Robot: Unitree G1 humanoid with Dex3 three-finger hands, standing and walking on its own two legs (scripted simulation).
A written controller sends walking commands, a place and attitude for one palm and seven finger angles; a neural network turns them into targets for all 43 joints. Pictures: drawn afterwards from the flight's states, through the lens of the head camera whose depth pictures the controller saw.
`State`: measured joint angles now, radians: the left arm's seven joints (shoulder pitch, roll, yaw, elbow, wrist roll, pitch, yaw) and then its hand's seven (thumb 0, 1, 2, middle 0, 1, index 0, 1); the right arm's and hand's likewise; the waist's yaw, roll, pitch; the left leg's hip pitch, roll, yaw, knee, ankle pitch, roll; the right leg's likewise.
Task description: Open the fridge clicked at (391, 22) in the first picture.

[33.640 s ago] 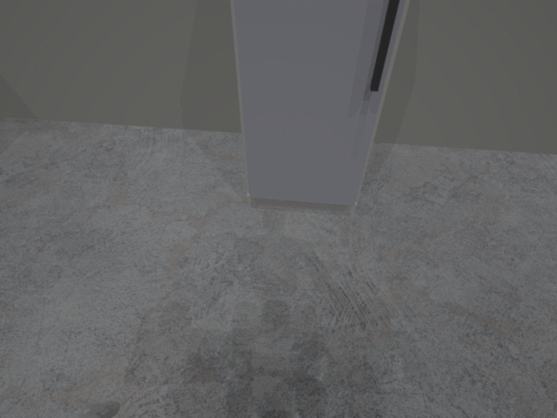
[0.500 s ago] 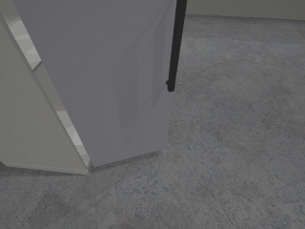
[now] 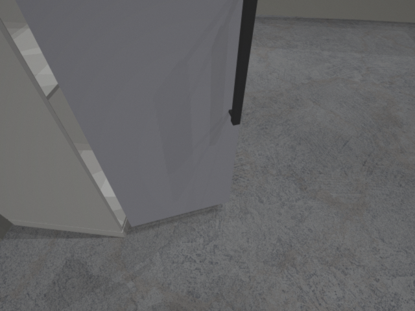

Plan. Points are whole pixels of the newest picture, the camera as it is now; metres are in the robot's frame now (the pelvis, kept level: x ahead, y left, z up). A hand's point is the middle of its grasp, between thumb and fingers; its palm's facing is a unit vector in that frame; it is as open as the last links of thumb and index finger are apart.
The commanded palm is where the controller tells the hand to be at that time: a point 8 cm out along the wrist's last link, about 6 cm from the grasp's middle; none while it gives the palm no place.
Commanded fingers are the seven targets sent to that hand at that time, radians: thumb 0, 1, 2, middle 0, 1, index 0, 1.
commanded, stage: look to check the result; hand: right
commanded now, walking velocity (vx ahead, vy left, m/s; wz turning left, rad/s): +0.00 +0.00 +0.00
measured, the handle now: (239, 65) +0.70 -0.04 +0.12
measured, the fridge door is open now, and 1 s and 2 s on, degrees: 67 67 67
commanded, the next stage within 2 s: stand and wait in 0.38 s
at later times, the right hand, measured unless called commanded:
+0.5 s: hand out of the picture +0.01 -0.16 -0.18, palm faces +0.02 +0.99 -0.16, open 7.3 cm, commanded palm none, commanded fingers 0.00 -0.90 -0.90 0.20 0.30 0.20 0.30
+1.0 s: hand out of the picture +0.01 -0.15 -0.18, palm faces +0.02 +0.99 -0.17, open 7.3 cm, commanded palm none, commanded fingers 0.00 -0.90 -0.90 0.20 0.30 0.20 0.30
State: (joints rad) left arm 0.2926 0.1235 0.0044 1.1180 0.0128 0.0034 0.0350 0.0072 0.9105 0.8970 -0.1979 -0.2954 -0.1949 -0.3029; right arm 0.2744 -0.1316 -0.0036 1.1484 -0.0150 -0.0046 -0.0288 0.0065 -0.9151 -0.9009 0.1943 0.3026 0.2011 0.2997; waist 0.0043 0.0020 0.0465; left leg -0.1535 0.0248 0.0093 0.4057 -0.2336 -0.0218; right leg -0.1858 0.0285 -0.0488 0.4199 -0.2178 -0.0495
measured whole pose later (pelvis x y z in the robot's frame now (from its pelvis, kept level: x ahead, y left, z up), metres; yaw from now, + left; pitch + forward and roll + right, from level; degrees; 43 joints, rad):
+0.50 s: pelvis +0.01 +0.01 +0.00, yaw +0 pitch -1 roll +0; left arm 0.27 0.13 0.00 1.13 0.01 0.00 0.04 0.01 0.91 0.90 -0.20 -0.30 -0.20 -0.30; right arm 0.26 -0.13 0.00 1.16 -0.01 -0.01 -0.03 0.01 -0.92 -0.90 0.19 0.30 0.20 0.30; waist 0.00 0.01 0.05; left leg -0.13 0.02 0.01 0.39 -0.24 -0.01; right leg -0.16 0.02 -0.05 0.41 -0.23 -0.04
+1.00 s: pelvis +0.01 +0.01 +0.00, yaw +0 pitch -1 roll +0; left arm 0.26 0.13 0.00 1.14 0.01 0.00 0.04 0.01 0.91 0.90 -0.20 -0.30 -0.20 -0.30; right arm 0.25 -0.14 -0.01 1.16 -0.01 -0.01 -0.03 0.01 -0.92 -0.90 0.19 0.30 0.20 0.30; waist 0.01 0.00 0.05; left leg -0.12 0.01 0.01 0.38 -0.24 -0.01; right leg -0.15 0.01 -0.05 0.39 -0.22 -0.03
